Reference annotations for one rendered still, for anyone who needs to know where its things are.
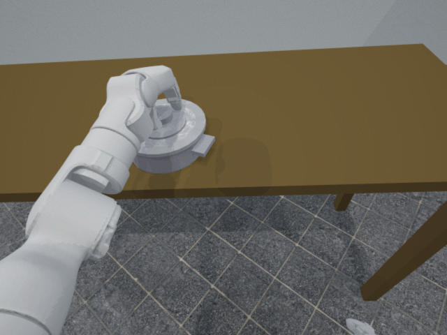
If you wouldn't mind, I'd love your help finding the robot left hand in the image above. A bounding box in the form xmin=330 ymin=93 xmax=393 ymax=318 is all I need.
xmin=120 ymin=66 xmax=182 ymax=131

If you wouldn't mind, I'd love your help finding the lid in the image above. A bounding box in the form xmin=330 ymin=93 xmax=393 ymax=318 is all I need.
xmin=138 ymin=98 xmax=206 ymax=158

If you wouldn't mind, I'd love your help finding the pot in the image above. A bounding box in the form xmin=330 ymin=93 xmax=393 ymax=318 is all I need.
xmin=133 ymin=134 xmax=215 ymax=174

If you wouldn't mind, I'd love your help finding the left robot forearm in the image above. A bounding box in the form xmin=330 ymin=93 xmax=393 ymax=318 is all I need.
xmin=25 ymin=70 xmax=158 ymax=238

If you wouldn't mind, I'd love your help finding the knob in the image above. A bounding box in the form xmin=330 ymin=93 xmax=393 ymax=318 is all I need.
xmin=156 ymin=105 xmax=173 ymax=125

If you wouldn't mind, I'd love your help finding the table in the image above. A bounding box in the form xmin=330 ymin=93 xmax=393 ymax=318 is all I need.
xmin=0 ymin=44 xmax=447 ymax=301

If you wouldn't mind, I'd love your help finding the left robot upper arm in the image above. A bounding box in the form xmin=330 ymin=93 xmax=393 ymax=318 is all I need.
xmin=0 ymin=179 xmax=122 ymax=335

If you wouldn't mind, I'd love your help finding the robot right hand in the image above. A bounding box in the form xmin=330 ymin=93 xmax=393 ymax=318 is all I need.
xmin=346 ymin=318 xmax=376 ymax=335

